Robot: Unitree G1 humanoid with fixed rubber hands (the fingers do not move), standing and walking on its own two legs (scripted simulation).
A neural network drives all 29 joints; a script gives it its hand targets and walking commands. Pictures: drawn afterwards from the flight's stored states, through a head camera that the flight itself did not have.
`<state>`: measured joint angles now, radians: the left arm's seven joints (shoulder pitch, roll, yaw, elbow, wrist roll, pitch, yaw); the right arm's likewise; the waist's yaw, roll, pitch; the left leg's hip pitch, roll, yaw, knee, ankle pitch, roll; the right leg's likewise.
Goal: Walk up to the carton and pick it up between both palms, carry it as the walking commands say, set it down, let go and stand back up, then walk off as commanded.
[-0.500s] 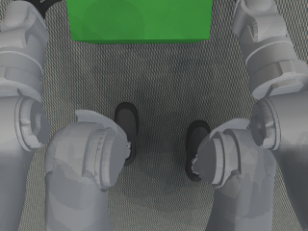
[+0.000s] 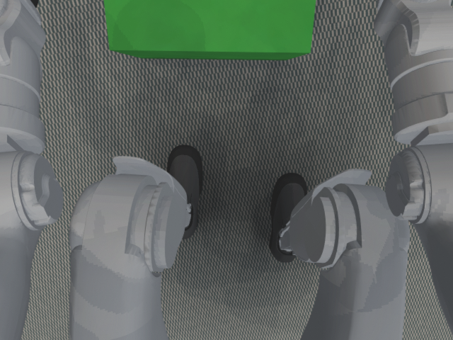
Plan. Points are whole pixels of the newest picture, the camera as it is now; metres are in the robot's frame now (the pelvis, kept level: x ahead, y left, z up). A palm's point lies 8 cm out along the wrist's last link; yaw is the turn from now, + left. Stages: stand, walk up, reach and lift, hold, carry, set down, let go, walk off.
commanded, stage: set down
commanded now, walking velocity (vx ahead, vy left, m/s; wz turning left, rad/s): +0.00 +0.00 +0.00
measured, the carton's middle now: out of the picture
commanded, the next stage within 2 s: let go in 1.34 s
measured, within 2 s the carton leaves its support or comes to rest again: neither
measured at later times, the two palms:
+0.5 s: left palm out of the picture +0.51 +0.33 -0.03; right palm out of the picture +0.58 -0.12 -0.04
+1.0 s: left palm out of the picture +0.50 +0.34 +0.11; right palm out of the picture +0.59 -0.13 +0.11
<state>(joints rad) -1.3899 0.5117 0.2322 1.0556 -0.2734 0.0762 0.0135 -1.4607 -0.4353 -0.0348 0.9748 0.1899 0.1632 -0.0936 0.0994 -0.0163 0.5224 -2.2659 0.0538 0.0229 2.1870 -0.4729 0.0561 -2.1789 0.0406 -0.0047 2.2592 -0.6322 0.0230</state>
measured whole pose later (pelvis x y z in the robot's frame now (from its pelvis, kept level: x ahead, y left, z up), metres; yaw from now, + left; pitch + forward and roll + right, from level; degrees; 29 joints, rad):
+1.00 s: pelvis +0.00 +0.00 +0.23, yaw +2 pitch +27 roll -3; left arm -1.28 0.56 0.26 0.68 -0.26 0.37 -0.05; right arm -1.36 -0.47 -0.16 0.69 0.17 0.41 -0.04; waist 0.10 -0.01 0.52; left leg -1.55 -0.02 -0.04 1.43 -0.36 0.01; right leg -1.47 0.05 -0.01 1.47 -0.48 0.02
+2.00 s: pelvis +0.13 +0.01 +0.39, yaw +3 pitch +20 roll +0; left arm -0.07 0.24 0.10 0.53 -0.04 0.03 -0.09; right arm -0.14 -0.19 -0.11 0.55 -0.04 0.04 0.01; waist 0.04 0.02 -0.01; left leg -0.75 -0.04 -0.02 0.64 -0.25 0.02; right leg -0.67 0.02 0.06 0.65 -0.33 0.02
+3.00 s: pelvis +0.14 +0.02 +0.41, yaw +1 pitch -1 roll +0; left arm 0.29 0.34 0.06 0.65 0.04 0.03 0.00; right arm 0.22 -0.31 -0.07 0.77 -0.04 0.00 0.01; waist 0.00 -0.03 -0.04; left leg -0.21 -0.05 0.01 0.48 -0.25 0.04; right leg -0.15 0.00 0.09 0.48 -0.32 0.02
